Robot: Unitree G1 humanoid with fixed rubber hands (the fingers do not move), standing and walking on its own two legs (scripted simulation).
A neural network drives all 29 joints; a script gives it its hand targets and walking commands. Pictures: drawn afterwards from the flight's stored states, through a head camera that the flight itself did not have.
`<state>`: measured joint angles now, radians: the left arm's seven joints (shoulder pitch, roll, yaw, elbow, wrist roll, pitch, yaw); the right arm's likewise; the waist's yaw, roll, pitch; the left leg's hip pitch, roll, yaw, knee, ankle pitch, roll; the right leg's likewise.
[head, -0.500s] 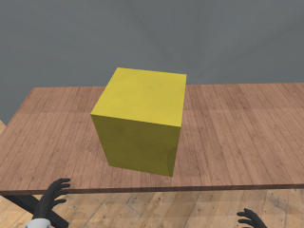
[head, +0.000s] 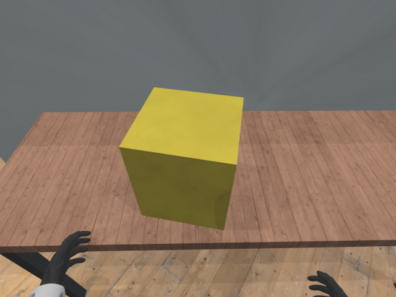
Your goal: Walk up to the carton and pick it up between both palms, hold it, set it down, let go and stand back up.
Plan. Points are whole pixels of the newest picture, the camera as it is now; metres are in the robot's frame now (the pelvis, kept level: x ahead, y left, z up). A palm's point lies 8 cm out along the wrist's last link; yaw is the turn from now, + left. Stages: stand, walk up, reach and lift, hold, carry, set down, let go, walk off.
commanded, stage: stand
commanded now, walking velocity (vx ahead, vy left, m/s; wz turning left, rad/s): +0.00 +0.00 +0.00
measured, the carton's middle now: (189, 160) +0.42 -0.01 +0.05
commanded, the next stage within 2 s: none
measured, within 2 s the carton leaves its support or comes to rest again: neither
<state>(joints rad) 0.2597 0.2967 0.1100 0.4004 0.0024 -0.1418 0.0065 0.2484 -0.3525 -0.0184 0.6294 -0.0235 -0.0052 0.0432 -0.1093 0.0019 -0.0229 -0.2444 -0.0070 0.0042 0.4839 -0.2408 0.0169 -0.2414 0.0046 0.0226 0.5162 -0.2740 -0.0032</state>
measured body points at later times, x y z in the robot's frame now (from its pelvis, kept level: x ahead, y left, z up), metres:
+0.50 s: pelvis +0.00 +0.00 +0.00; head -0.01 +0.00 +0.45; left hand +0.22 +0.26 -0.02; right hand +0.11 -0.30 -0.08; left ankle +0.01 +0.12 -0.74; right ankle +0.00 -0.11 -0.74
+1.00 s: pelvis +0.00 +0.00 +0.00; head -0.01 +0.01 +0.45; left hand +0.22 +0.26 -0.02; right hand +0.11 -0.30 -0.08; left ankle +0.01 +0.12 -0.74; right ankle +0.00 -0.11 -0.74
